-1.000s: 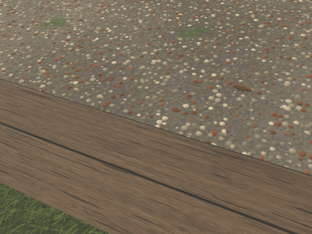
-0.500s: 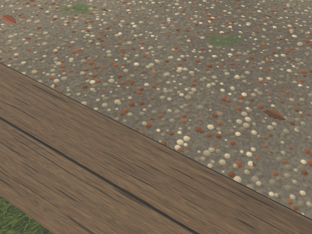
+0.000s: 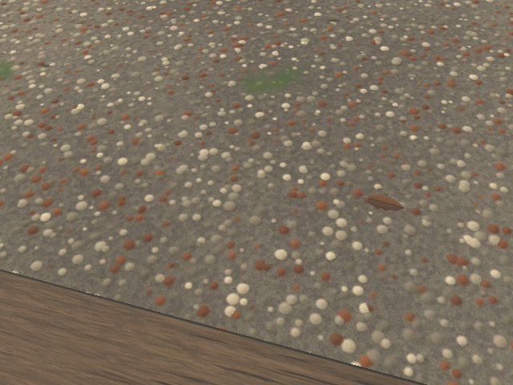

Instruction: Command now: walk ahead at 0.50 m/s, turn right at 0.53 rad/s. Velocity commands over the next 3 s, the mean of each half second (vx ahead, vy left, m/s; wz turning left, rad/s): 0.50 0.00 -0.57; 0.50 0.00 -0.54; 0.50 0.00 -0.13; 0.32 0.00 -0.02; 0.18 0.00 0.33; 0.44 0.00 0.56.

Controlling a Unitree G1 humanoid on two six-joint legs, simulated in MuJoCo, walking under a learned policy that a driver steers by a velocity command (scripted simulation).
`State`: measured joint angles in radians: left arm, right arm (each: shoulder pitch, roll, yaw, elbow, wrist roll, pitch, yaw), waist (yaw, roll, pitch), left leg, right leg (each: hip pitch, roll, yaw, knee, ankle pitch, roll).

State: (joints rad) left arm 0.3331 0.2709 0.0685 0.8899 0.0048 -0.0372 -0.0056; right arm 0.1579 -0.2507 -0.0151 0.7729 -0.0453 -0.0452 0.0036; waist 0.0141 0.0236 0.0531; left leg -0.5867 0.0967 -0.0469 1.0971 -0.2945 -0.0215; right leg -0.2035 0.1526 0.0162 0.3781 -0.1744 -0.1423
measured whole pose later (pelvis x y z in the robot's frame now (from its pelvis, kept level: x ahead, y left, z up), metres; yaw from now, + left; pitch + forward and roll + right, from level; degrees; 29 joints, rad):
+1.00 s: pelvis +0.47 -0.08 +0.00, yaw -33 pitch +0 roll +0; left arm 0.36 0.27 0.05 0.80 0.01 -0.03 -0.01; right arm 0.23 -0.29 -0.06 0.76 -0.04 0.00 0.02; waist 0.02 0.03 0.03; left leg -0.56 0.09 -0.01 0.99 -0.27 -0.03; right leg -0.12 0.12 0.03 0.40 -0.27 -0.12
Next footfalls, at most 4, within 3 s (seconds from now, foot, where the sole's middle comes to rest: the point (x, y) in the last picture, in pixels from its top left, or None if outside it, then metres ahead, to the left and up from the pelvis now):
0.28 left None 0.34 0.13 -0.78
0.78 right None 0.44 -0.13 -0.78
1.38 left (327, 261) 0.92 -0.17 -0.93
1.80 right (411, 243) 0.99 -0.46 -0.93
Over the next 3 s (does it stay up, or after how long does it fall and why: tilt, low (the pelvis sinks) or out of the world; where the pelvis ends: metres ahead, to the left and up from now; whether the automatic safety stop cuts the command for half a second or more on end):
stays up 1.17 -0.41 -0.17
